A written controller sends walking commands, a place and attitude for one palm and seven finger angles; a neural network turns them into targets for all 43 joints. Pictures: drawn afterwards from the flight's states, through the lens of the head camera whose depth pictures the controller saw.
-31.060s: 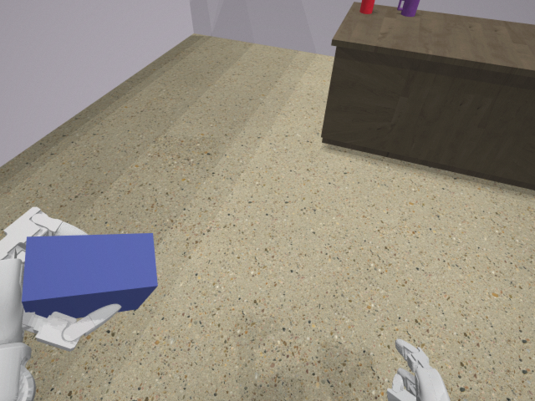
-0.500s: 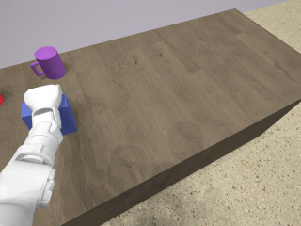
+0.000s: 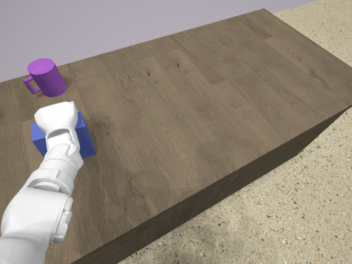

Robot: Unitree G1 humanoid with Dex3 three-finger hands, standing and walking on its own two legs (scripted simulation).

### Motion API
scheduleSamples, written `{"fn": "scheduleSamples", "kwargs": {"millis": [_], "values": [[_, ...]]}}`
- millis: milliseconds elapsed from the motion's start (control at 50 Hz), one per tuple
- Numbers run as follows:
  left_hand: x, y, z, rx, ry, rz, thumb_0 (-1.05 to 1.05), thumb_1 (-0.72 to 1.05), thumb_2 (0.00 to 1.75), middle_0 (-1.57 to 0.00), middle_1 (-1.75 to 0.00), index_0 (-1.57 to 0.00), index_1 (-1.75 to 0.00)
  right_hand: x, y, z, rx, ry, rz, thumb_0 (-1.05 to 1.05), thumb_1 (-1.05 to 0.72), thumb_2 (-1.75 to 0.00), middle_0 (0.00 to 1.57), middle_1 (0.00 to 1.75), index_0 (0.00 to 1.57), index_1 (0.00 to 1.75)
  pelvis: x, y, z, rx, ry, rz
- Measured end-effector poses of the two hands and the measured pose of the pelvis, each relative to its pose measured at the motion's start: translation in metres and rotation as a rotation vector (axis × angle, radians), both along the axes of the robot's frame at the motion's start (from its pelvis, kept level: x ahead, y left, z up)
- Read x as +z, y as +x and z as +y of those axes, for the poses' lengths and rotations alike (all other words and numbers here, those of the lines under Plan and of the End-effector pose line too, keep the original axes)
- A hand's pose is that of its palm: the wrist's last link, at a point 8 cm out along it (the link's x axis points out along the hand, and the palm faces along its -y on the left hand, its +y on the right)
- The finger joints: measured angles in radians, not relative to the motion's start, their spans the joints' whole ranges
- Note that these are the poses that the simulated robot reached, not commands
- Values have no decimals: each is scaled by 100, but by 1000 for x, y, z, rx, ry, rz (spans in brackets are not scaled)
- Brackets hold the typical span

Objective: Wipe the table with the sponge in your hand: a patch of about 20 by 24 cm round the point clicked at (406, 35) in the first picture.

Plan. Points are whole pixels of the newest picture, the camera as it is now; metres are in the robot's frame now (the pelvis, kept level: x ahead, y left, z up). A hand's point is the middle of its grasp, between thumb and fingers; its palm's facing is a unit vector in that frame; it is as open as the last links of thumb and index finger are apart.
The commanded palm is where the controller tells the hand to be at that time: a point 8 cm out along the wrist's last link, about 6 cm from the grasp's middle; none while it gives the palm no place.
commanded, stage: wipe back along the middle lane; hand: left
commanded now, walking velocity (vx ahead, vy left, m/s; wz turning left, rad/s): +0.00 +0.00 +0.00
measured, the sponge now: (68, 144) +0.42 +0.29 -0.04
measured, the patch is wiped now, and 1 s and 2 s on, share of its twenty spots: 0.45 0.75 0.80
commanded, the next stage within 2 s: slide across to the third lane in 1.44 s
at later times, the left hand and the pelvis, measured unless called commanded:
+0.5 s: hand (68, 149) +0.38 +0.27 +0.00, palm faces -0.09 -0.01 -1.00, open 10.3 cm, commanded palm +0.35 +0.24 +0.03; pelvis -0.02 -0.01 +0.00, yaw +0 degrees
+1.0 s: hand (77, 164) +0.34 +0.24 +0.00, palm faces -0.05 -0.03 -1.00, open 10.3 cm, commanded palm +0.30 +0.21 +0.03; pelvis -0.01 +0.00 +0.01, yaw +1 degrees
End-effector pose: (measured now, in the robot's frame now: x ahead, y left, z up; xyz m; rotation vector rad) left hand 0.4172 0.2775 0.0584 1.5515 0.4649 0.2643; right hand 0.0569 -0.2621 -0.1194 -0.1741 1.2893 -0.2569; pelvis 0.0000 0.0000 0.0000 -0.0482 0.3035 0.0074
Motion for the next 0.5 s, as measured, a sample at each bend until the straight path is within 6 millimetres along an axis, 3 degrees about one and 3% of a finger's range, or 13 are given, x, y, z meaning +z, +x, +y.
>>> {"fn": "scheduleSamples", "kwargs": {"millis": [100,220,360,500], "values": [[-1,-15,-9,-14,-8,-22,0,-49,105,-68,-134,-69,-134,1,0,-2,-6,15,-20,0,-90,-90,20,30,20,30,2,0,-2,-7,3,-21],[-3,-32,-15,-4,-4,-33,0,-49,105,-67,-135,-68,-135,4,16,1,22,25,-82,0,-90,-90,20,30,20,30,3,-8,-4,-3,11,-47],[-3,-42,-18,-1,5,-31,0,-49,105,-67,-135,-68,-135,10,35,4,59,19,-160,0,-90,-90,20,30,20,30,2,-18,-6,1,16,-50],[-4,-50,-19,-11,9,-36,0,-49,105,-67,-135,-68,-135,10,40,6,67,19,-185,0,-90,-90,20,30,20,30,1,-20,-6,0,17,-53]]}}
